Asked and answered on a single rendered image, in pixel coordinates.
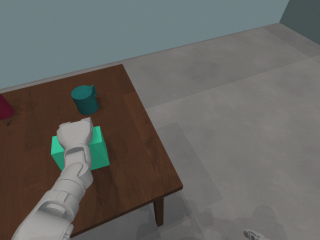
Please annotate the table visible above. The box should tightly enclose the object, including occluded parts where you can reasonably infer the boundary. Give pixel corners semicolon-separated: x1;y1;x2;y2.
0;64;183;240

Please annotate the left robot upper arm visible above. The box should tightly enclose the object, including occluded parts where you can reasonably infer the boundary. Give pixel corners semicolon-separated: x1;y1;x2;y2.
16;210;74;240

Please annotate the left robot hand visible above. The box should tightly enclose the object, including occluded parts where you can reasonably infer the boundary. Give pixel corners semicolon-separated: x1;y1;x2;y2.
56;117;94;150

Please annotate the right robot hand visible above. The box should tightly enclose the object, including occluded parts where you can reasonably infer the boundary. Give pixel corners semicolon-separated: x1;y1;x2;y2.
243;229;269;240

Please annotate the robot left forearm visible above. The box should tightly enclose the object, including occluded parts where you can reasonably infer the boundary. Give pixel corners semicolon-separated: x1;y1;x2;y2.
11;144;94;240

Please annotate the sponge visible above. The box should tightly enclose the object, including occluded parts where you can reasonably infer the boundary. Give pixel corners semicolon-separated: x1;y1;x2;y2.
51;126;110;171

